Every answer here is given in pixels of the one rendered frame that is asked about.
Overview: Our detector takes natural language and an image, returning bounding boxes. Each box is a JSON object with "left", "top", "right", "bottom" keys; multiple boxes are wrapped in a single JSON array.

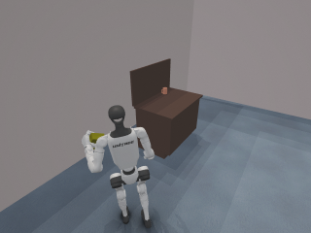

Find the robot left shin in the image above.
[{"left": 116, "top": 191, "right": 127, "bottom": 216}]

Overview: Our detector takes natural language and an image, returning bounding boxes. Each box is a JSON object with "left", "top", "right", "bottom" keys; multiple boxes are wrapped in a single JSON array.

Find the sponge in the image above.
[{"left": 89, "top": 133, "right": 105, "bottom": 150}]

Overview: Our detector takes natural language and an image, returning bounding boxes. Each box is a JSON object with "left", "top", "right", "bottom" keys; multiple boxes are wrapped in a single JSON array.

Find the right robot upper arm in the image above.
[{"left": 133, "top": 127, "right": 154, "bottom": 158}]

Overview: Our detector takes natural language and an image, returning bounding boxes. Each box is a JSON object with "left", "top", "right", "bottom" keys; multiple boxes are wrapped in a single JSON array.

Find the left robot upper arm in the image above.
[{"left": 92, "top": 134, "right": 108, "bottom": 173}]

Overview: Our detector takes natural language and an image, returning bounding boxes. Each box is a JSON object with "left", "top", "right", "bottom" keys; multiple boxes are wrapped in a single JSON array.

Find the left robot hand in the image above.
[{"left": 82, "top": 130, "right": 96, "bottom": 148}]

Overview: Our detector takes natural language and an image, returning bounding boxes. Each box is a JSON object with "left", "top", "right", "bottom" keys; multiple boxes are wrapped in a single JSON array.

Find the table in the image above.
[{"left": 129, "top": 58, "right": 203, "bottom": 159}]

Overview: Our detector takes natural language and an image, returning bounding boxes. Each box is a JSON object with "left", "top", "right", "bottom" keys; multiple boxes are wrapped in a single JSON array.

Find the robot left foot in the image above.
[{"left": 121, "top": 206, "right": 129, "bottom": 224}]

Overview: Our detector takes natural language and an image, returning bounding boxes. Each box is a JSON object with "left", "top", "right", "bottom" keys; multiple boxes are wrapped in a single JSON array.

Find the left robot forearm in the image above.
[{"left": 84, "top": 144, "right": 94, "bottom": 173}]

